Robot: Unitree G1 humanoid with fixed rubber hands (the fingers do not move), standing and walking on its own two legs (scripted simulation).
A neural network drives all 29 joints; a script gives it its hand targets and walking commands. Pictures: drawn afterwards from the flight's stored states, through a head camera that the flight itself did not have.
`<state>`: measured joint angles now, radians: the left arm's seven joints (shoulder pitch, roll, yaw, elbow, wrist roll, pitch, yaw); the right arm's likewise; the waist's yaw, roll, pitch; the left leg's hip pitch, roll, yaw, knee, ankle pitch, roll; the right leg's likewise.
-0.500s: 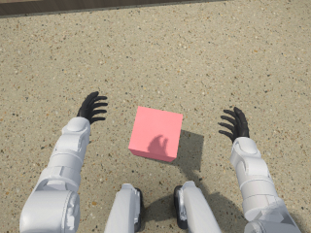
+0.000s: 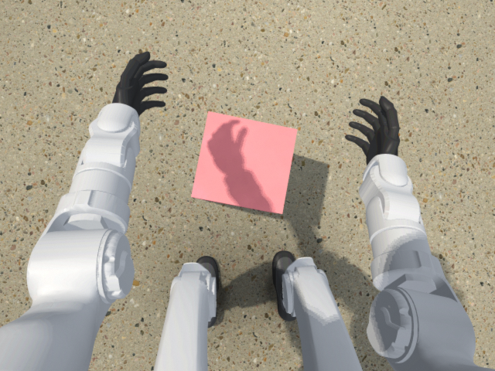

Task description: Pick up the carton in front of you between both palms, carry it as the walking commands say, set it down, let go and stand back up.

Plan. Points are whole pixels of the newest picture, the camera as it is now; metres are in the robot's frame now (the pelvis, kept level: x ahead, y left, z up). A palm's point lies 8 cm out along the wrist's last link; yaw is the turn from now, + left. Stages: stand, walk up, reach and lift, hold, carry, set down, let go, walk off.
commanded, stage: reach and lift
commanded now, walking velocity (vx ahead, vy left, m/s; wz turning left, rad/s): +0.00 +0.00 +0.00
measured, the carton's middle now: (242, 169) +0.46 +0.00 -0.49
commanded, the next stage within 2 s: none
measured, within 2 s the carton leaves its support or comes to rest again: leaves its support in 1.46 s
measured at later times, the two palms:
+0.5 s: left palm (166, 148) +0.49 +0.18 -0.37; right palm (328, 174) +0.43 -0.19 -0.36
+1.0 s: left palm (177, 152) +0.49 +0.16 -0.41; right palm (321, 173) +0.43 -0.19 -0.40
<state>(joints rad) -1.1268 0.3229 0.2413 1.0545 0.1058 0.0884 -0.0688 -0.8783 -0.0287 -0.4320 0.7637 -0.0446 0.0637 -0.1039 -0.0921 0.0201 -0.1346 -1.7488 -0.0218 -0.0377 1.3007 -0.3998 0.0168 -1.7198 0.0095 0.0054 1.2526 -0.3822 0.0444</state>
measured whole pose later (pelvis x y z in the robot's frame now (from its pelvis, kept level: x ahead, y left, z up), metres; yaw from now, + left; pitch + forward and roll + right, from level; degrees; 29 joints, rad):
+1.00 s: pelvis -0.05 -0.01 -0.24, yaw -3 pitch +38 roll -4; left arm -1.40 0.45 -0.09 1.21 -0.20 0.01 0.04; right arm -1.25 -0.19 -0.16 1.08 0.28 -0.02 -0.19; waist -0.07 -0.05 0.27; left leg -2.29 0.00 -0.04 2.19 -0.57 0.01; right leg -2.27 0.07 0.01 2.13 -0.53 0.08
